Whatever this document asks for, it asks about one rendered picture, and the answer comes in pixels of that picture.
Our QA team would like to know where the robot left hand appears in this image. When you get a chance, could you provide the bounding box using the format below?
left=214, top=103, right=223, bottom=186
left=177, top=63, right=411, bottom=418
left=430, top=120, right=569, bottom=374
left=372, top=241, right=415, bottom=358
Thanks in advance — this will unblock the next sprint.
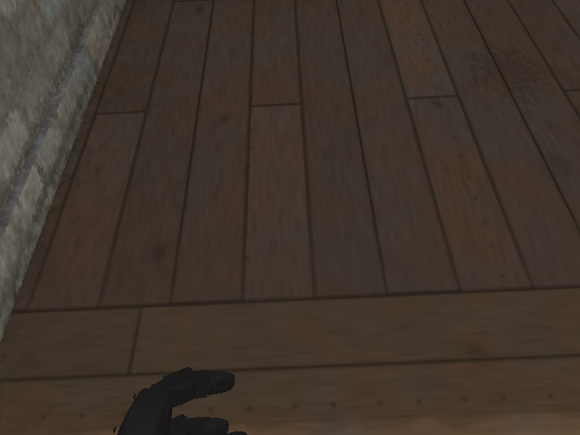
left=113, top=367, right=247, bottom=435

